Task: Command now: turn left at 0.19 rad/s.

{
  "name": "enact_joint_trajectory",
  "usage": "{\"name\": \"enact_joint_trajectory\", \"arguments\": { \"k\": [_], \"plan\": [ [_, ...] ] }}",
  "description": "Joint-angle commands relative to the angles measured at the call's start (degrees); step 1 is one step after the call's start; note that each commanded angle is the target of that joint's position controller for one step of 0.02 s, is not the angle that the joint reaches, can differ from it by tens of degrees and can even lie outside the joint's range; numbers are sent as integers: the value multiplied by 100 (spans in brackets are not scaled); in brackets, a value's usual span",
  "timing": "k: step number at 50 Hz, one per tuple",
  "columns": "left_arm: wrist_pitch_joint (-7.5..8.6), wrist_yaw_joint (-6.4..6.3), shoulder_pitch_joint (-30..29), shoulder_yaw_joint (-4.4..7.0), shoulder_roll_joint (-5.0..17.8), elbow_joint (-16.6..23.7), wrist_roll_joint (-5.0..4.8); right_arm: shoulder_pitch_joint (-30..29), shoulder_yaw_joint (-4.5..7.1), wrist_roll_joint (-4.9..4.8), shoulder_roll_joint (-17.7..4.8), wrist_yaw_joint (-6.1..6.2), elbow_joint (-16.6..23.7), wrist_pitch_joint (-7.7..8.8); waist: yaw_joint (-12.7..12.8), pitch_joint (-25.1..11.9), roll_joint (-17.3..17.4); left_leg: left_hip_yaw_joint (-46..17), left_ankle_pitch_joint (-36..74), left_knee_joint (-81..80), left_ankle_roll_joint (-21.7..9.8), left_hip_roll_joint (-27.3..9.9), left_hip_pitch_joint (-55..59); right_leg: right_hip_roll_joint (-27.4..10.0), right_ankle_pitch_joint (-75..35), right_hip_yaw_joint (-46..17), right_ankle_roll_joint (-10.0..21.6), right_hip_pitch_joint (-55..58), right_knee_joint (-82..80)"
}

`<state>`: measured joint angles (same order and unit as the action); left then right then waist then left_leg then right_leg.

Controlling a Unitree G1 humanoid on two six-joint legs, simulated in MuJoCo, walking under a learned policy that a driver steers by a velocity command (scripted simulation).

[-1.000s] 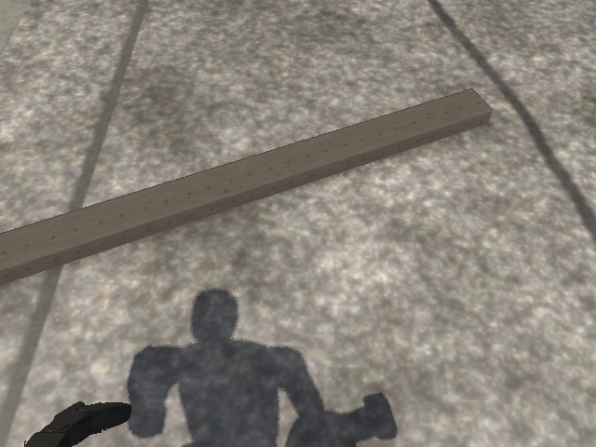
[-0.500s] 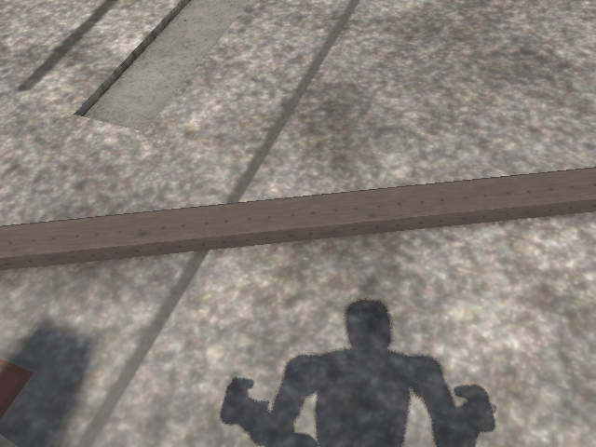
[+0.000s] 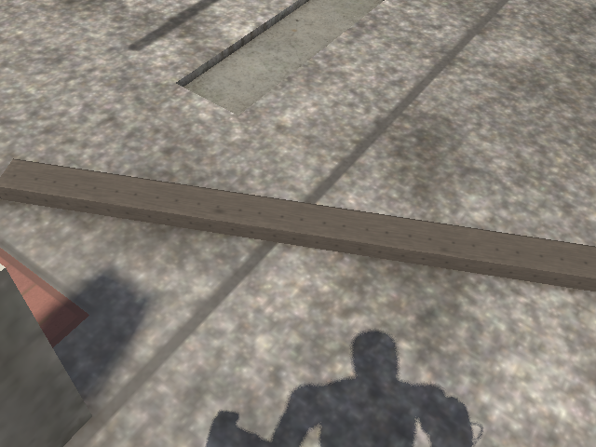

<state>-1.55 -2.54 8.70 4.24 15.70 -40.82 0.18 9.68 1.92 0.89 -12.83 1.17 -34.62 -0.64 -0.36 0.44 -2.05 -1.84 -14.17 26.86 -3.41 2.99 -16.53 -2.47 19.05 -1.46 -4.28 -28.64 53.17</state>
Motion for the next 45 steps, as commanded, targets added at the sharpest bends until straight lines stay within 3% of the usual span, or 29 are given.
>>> {"name": "enact_joint_trajectory", "arguments": {
  "k": [1, 3, 5, 6, 7, 8, 9, 11, 14, 20, 30, 45],
  "plan": [
    [97, 53, -125, 34, 308, 401, -10, -173, 230, 2, -840, -16, 286, 53, -79, -484, 1074, -1219, 1081, -640, -1022, -1427, 561, -49, 323, 57, 35, 317, -799],
    [120, 87, 11, 19, 270, 367, -20, -185, 178, -45, -700, -47, 201, 52, -37, -465, 1017, -1257, 1022, -510, -996, -1482, 480, -37, 266, 125, 111, 698, -1395],
    [176, 139, 349, -34, 134, 231, 51, -193, 87, -108, -456, -55, 72, 73, 231, -443, 765, -999, 711, -313, -626, -1232, 102, -7, -1059, 184, 278, 1637, -2812],
    [212, 144, 428, -10, 363, 221, 159, 47, 57, -40, -316, -50, -3, 124, 104, -524, 334, -722, 216, -2, -255, -874, -102, -336, -2122, -308, 408, 2047, -2862],
    [236, 124, 226, 54, 733, 293, 140, 447, 86, 59, -320, -85, -28, 169, -386, -488, -619, -285, -379, 224, 55, -357, -175, -688, -2442, -669, 715, 1916, -2761],
    [259, 157, -137, -6, 425, 300, 72, 303, 90, 110, -312, -74, -28, 171, -390, -446, -1153, -97, -201, 75, 334, -297, 323, -688, -1078, -830, 994, 1152, -3013],
    [294, 178, -315, -72, 160, 390, 80, -55, 143, 91, -517, -60, -39, 150, -221, -256, -864, -128, 51, 85, 384, -350, 563, -471, -485, -669, 853, 879, -3114],
    [348, 155, -157, -71, 203, 316, 88, -221, 177, 30, -483, -39, -51, 83, -98, -223, -526, -154, 227, 120, 326, -374, 645, -289, -318, -455, 641, 858, -3050],
    [356, 74, 135, -74, 180, 200, 56, -78, 162, -1, -322, -81, -160, 103, -15, -171, -121, -211, 154, -27, 234, -424, 447, -175, -186, -314, 598, 1075, -2880],
    [303, 18, 217, -82, 79, 109, 48, 90, 179, -10, -240, -55, -400, 163, 65, -161, 255, -237, 70, -128, 334, -462, 298, -66, -201, -241, 649, 1217, -2744],
    [275, -3, 312, -63, -34, -305, 28, 314, 187, -16, -262, 43, -762, 227, 67, -14, 286, -311, -317, -330, 311, -529, 190, 44, -214, -150, 615, 1233, -2722],
    [259, -103, 529, 8, -15, -1211, -20, 468, 185, -51, -247, 128, -1457, 216, 72, 63, 249, -259, -203, -608, 267, -506, 372, 84, -515, -124, 568, 1341, -2904]
  ]
}}
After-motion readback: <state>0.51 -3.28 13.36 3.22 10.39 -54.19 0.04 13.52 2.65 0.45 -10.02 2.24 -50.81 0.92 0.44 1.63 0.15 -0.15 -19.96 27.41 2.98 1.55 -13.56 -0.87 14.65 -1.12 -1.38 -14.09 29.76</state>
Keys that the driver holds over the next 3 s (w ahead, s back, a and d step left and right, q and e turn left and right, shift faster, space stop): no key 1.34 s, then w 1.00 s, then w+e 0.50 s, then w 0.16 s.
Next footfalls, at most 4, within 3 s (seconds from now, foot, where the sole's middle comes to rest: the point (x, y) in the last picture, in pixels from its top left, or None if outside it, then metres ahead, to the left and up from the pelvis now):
0.12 right None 0.05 -0.15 -0.78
1.66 right None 0.05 -0.15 -0.78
2.12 left None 0.43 0.08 -0.78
2.66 right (361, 344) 0.74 -0.17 -0.78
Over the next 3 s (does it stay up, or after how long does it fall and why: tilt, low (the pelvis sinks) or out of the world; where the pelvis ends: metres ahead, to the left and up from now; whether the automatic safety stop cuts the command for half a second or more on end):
stays up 0.75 -0.11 0.01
